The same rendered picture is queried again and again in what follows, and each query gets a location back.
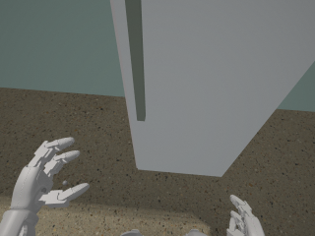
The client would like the fridge door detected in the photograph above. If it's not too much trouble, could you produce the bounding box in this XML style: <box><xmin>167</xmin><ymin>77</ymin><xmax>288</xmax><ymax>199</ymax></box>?
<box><xmin>113</xmin><ymin>0</ymin><xmax>315</xmax><ymax>177</ymax></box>

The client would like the left robot hand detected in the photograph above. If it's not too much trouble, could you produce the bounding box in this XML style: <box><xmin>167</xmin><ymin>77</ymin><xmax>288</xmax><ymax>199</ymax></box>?
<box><xmin>10</xmin><ymin>137</ymin><xmax>90</xmax><ymax>214</ymax></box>

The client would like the robot right shin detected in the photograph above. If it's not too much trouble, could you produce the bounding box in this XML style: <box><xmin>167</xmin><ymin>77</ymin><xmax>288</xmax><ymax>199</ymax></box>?
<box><xmin>189</xmin><ymin>229</ymin><xmax>200</xmax><ymax>233</ymax></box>

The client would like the robot left forearm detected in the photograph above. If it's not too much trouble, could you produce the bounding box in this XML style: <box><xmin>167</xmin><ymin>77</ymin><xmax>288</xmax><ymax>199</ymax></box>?
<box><xmin>0</xmin><ymin>208</ymin><xmax>39</xmax><ymax>236</ymax></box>

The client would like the handle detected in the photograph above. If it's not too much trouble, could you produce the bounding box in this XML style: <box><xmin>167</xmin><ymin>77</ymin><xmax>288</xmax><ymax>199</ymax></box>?
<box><xmin>125</xmin><ymin>0</ymin><xmax>146</xmax><ymax>122</ymax></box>

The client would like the right robot hand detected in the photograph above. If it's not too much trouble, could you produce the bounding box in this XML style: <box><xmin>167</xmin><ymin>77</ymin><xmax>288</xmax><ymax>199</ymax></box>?
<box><xmin>226</xmin><ymin>195</ymin><xmax>266</xmax><ymax>236</ymax></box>

